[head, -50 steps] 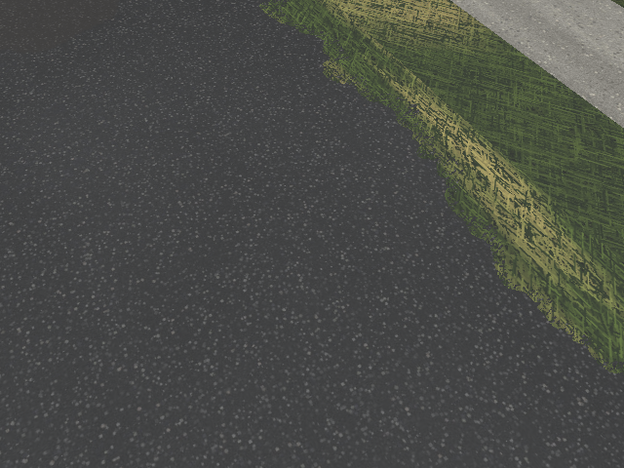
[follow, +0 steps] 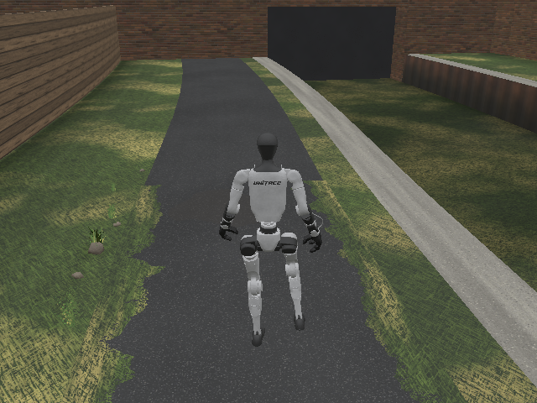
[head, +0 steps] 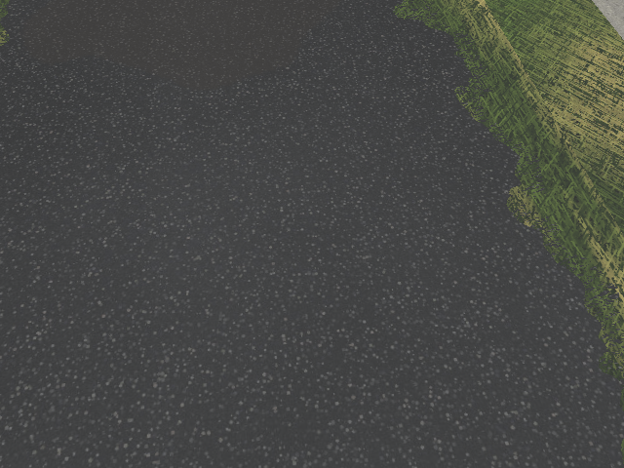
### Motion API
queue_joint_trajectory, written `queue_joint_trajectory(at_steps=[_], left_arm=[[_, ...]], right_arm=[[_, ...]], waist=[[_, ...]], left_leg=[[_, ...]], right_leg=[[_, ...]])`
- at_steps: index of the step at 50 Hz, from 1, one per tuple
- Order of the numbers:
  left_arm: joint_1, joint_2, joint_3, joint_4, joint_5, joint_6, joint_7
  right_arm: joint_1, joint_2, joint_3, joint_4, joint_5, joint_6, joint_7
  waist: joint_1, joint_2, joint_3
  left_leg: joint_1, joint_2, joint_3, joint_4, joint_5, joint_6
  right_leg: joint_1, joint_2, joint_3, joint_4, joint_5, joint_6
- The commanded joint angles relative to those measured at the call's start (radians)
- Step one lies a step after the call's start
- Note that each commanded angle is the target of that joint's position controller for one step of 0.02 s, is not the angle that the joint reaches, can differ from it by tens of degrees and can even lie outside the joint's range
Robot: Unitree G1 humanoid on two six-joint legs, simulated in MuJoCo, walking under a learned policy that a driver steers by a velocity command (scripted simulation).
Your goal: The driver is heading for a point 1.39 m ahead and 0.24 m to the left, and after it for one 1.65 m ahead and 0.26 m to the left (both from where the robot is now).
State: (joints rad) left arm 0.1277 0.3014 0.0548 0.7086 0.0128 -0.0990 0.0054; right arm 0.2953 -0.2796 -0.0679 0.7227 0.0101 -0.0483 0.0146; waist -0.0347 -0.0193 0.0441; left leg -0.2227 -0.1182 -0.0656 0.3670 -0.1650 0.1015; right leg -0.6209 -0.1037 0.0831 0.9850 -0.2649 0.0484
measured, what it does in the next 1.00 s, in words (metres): walks ahead, turning left: right foot, then left foot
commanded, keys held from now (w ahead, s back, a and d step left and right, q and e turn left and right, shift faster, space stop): w+q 0.54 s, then w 0.46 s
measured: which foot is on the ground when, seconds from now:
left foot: down 0.00-0.22, up 0.24-0.74, down 0.76-1.00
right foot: up 0.00-0.20, down 0.22-0.76, up 0.78-1.00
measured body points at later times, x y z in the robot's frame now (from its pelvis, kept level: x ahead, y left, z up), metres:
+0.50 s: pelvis +0.27 -0.05 +0.00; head +0.30 -0.05 +0.45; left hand +0.25 +0.24 -0.11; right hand +0.51 -0.27 -0.10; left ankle +0.29 +0.12 -0.67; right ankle +0.28 -0.16 -0.74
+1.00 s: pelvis +0.51 +0.10 +0.00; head +0.53 +0.12 +0.45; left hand +0.52 +0.41 -0.11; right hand +0.70 -0.11 -0.11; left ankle +0.47 +0.17 -0.74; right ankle +0.64 -0.03 -0.67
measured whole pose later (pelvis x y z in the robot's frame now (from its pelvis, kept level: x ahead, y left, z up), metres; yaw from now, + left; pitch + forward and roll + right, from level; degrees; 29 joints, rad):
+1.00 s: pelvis +0.51 +0.10 +0.00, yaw +26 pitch +1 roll +1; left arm 0.16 0.31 0.05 0.80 -0.01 -0.07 -0.01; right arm 0.32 -0.26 -0.06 0.74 0.00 -0.07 0.02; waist -0.03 -0.04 0.03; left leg -0.17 -0.08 0.02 0.32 -0.17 0.08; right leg -0.63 -0.13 0.03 1.01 -0.23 0.02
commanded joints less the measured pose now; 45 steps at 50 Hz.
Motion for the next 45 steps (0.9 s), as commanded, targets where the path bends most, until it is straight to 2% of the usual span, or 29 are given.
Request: queue_joint_trajectory(at_steps=[1, 4, 7, 9, 10, 11, 12, 13, 14, 15, 16, 17, 18, 19, 23, 27, 30, 33, 35, 36, 37, 38, 39, 40, 41, 42, 43, 44, 45], left_arm=[[-0.031, 0.047, 0.007, -0.062, 0.005, 0.000, 0.001], [-0.130, 0.046, 0.003, -0.085, -0.011, -0.009, -0.011], [-0.150, 0.087, 0.017, -0.098, -0.022, -0.020, -0.022], [-0.110, 0.112, 0.030, -0.092, -0.025, -0.029, -0.026], [-0.045, 0.122, 0.039, -0.074, -0.024, -0.034, -0.024], [0.051, 0.150, 0.054, -0.057, -0.012, -0.039, -0.017], [0.195, 0.205, 0.067, -0.045, 0.001, -0.040, -0.009], [0.253, 0.272, 0.083, -0.007, 0.009, -0.025, -0.018], [0.213, 0.168, 0.061, -0.031, -0.011, -0.022, -0.023], [0.175, 0.118, 0.047, -0.038, -0.015, -0.015, -0.017], [0.131, 0.102, 0.038, -0.042, -0.005, -0.010, -0.016], [0.106, 0.081, 0.031, -0.032, -0.002, -0.006, -0.014], [0.096, 0.072, 0.027, -0.026, 0.003, -0.008, -0.010], [0.095, 0.065, 0.027, -0.018, 0.000, -0.011, -0.009], [0.114, 0.103, 0.042, 0.019, -0.007, -0.019, -0.006], [0.113, 0.130, 0.047, 0.042, -0.008, -0.007, -0.002], [0.174, 0.147, 0.048, 0.078, -0.019, 0.004, -0.004], [0.215, 0.172, 0.054, 0.113, -0.038, 0.019, -0.010], [0.209, 0.199, 0.060, 0.126, -0.049, 0.029, -0.007], [0.201, 0.212, 0.061, 0.131, -0.051, 0.035, -0.003], [0.195, 0.201, 0.053, 0.134, -0.050, 0.040, 0.002], [0.197, 0.160, 0.033, 0.118, -0.028, 0.035, 0.006], [0.306, 0.022, -0.013, 0.076, -0.001, 0.016, -0.007], [0.244, 0.108, 0.004, 0.097, -0.032, -0.009, -0.017], [0.142, 0.151, 0.019, 0.057, -0.066, -0.019, -0.022], [0.103, 0.135, 0.013, 0.047, -0.059, -0.025, -0.018], [0.090, 0.130, 0.016, 0.053, -0.037, -0.025, -0.013], [0.115, 0.128, 0.019, 0.063, -0.030, -0.014, -0.013], [0.142, 0.113, 0.018, 0.072, -0.030, -0.002, -0.015]], right_arm=[[-0.038, -0.174, -0.047, -0.076, 0.007, -0.014, -0.022], [0.016, -0.181, -0.049, -0.059, 0.012, -0.002, -0.028], [0.048, -0.169, -0.048, -0.047, 0.019, 0.006, -0.031], [0.035, -0.167, -0.050, -0.051, 0.014, 0.010, -0.033], [0.021, -0.152, -0.046, -0.057, 0.013, 0.012, -0.033], [0.023, -0.111, -0.032, -0.064, 0.008, 0.009, -0.030], [0.050, -0.046, -0.008, -0.079, -0.010, 0.007, -0.027], [0.175, -0.021, 0.003, -0.116, 0.028, -0.002, -0.027], [0.154, -0.132, -0.017, -0.081, 0.035, 0.001, -0.032], [0.051, -0.175, -0.031, -0.093, 0.025, 0.007, -0.031], [0.007, -0.163, -0.031, -0.100, 0.014, 0.012, -0.032], [-0.022, -0.150, -0.033, -0.111, 0.006, 0.012, -0.028], [-0.016, -0.132, -0.033, -0.115, 0.013, 0.015, -0.021], [-0.010, -0.115, -0.032, -0.115, 0.020, 0.020, -0.018], [-0.067, -0.073, -0.020, -0.146, 0.014, 0.033, -0.013], [-0.143, -0.058, -0.011, -0.160, 0.014, 0.023, 0.005], [-0.245, -0.025, 0.006, -0.187, 0.011, 0.011, 0.021], [-0.300, -0.036, 0.005, -0.214, 0.014, 0.005, 0.034], [-0.274, -0.068, -0.009, -0.218, 0.006, 0.004, 0.037], [-0.194, -0.098, -0.025, -0.199, 0.000, 0.006, 0.035], [-0.041, -0.141, -0.052, -0.152, 0.001, 0.009, 0.027], [0.123, -0.205, -0.077, -0.112, 0.001, 0.018, 0.010], [0.129, -0.312, -0.086, -0.105, 0.000, 0.014, 0.002], [0.156, -0.225, -0.062, -0.118, 0.001, 0.006, 0.005], [0.107, -0.186, -0.047, -0.103, -0.005, -0.004, 0.010], [0.047, -0.162, -0.039, -0.098, 0.000, -0.011, 0.010], [-0.010, -0.130, -0.029, -0.097, -0.004, -0.014, 0.012], [-0.043, -0.100, -0.019, -0.102, -0.014, -0.020, 0.013], [-0.057, -0.096, -0.018, -0.101, -0.017, -0.025, 0.013]], waist=[[0.016, 0.071, -0.047], [-0.033, 0.099, -0.051], [-0.030, 0.117, -0.055], [0.002, 0.145, -0.057], [0.041, 0.151, -0.073], [0.089, 0.132, -0.139], [0.133, -0.008, -0.280], [0.063, -0.368, -0.357], [0.089, -0.217, -0.264], [0.113, -0.126, -0.154], [0.097, -0.056, -0.102], [0.084, -0.053, -0.057], [0.065, -0.084, -0.047], [0.060, -0.100, -0.044], [0.061, -0.060, -0.020], [0.083, -0.046, -0.006], [0.122, -0.027, 0.026], [0.120, -0.034, 0.052], [0.075, -0.064, 0.018], [0.018, -0.078, -0.040], [-0.066, -0.063, -0.128], [-0.135, -0.004, -0.236], [-0.028, 0.266, -0.358], [-0.093, 0.174, -0.458], [-0.093, 0.148, -0.293], [-0.057, 0.102, -0.196], [-0.022, 0.077, -0.136], [0.015, 0.088, -0.116], [0.038, 0.096, -0.115]], left_leg=[[-0.062, 0.203, -0.171, -0.135, 0.241, 0.159], [-0.070, 0.193, -0.191, -0.113, 0.120, 0.121], [0.013, 0.232, -0.286, -0.037, 0.034, 0.101], [0.049, 0.253, -0.345, 0.026, 0.029, 0.083], [0.043, 0.235, -0.347, 0.077, 0.043, 0.065], [0.006, 0.185, -0.309, 0.208, 0.061, 0.032], [-0.114, 0.109, -0.209, 0.499, -0.123, -0.009], [-0.455, 0.013, -0.106, 0.793, -0.458, -0.058], [-0.559, 0.093, -0.134, 0.915, -0.395, -0.074], [-0.581, 0.122, -0.105, 0.939, -0.301, -0.080], [-0.544, 0.155, -0.081, 0.921, -0.230, -0.087], [-0.527, 0.181, -0.081, 0.878, -0.185, -0.091], [-0.483, 0.206, -0.075, 0.851, -0.156, -0.091], [-0.465, 0.215, -0.060, 0.831, -0.143, -0.094], [-0.523, 0.234, -0.043, 0.717, -0.064, -0.115], [-0.503, 0.230, -0.001, 0.509, 0.120, -0.115], [-0.447, 0.204, 0.046, 0.355, 0.169, -0.094], [-0.427, 0.178, 0.073, 0.260, 0.096, -0.059], [-0.334, 0.133, 0.110, 0.218, 0.009, -0.021], [-0.206, 0.099, 0.133, 0.188, 0.002, 0.003], [0.027, 0.063, 0.150, 0.132, 0.074, 0.033], [0.341, 0.166, 0.001, 0.173, 0.120, 0.074], [0.643, 0.449, -0.535, 0.099, -0.020, 0.245], [0.649, 0.504, -0.706, -0.016, -0.090, 0.279], [0.540, 0.460, -0.530, -0.032, -0.019, 0.230], [0.398, 0.410, -0.393, -0.040, 0.075, 0.193], [0.274, 0.373, -0.305, -0.064, 0.163, 0.171], [0.188, 0.345, -0.249, -0.097, 0.221, 0.161], [0.139, 0.340, -0.231, -0.130, 0.229, 0.166]], right_leg=[[0.064, 0.037, -0.040, -0.210, 0.195, 0.032], [0.146, 0.090, -0.044, -0.387, 0.349, 0.034], [0.167, 0.097, 0.000, -0.470, 0.308, 0.012], [0.215, 0.095, 0.005, -0.490, 0.222, -0.020], [0.299, 0.098, -0.010, -0.523, 0.210, -0.043], [0.461, 0.055, 0.012, -0.534, 0.192, -0.080], [0.710, -0.125, 0.193, -0.531, 0.116, -0.139], [0.940, -0.314, 0.686, -0.662, -0.179, -0.290], [0.884, -0.304, 0.704, -0.704, -0.376, -0.269], [0.777, -0.264, 0.534, -0.706, -0.311, -0.229], [0.671, -0.222, 0.406, -0.714, -0.159, -0.211], [0.599, -0.187, 0.314, -0.731, -0.046, -0.211], [0.549, -0.162, 0.239, -0.753, 0.021, -0.202], [0.529, -0.146, 0.185, -0.775, 0.059, -0.204], [0.535, -0.163, 0.051, -0.826, 0.209, -0.239], [0.569, -0.141, -0.097, -0.831, 0.318, -0.219], [0.582, -0.142, -0.151, -0.836, 0.336, -0.214], [0.661, -0.179, -0.163, -0.813, 0.416, -0.210], [0.708, -0.191, -0.185, -0.721, 0.696, -0.196], [0.710, -0.180, -0.210, -0.609, 0.857, -0.179], [0.642, -0.145, -0.251, -0.430, 0.911, -0.151], [0.414, -0.108, -0.259, -0.163, 0.649, -0.112], [0.012, 0.077, -0.215, 0.213, -0.222, -0.047], [-0.073, 0.091, -0.014, 0.350, -0.335, -0.052], [-0.155, 0.047, -0.013, 0.367, -0.263, -0.062], [-0.144, 0.002, -0.026, 0.299, -0.172, -0.070], [-0.103, -0.025, -0.032, 0.231, -0.113, -0.065], [-0.036, -0.046, -0.022, 0.196, -0.069, -0.061], [0.007, -0.050, -0.020, 0.172, -0.043, -0.053]])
